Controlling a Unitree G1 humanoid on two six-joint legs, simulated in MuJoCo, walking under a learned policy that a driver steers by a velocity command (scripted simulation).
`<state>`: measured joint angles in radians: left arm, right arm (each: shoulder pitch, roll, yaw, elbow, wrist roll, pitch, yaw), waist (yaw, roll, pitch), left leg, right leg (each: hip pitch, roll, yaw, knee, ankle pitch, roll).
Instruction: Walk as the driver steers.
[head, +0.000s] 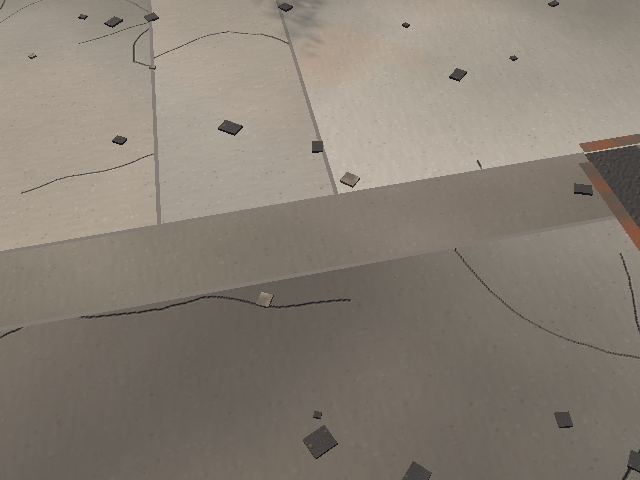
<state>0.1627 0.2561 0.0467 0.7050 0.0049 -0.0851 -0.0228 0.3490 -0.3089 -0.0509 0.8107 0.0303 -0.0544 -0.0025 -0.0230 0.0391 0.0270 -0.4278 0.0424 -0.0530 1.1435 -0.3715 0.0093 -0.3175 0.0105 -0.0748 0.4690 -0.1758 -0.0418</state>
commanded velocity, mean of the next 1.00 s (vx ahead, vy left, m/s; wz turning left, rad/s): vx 0.50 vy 0.00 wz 0.25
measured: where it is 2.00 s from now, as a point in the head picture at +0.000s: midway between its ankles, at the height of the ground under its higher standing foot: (272, 252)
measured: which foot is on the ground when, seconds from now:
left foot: up 0.00-0.38, down 0.40-0.94, up 0.96-1.00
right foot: down 0.00-0.38, up 0.40-0.90, down 0.92-1.00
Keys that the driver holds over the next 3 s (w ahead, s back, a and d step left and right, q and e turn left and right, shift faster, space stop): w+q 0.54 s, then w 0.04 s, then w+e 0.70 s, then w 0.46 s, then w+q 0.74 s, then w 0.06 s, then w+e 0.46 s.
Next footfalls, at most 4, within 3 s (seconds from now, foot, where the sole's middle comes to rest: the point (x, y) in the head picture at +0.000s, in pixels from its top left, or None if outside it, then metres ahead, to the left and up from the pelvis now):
0.40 left None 0.35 0.17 -0.77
0.92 right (310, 376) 0.71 0.06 -0.77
1.40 left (216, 292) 0.95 0.30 -0.77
1.90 right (317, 212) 1.21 0.04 -0.77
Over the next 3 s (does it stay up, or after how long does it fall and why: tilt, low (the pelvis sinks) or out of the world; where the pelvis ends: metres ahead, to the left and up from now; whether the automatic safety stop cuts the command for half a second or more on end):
stays up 1.65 0.28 -0.02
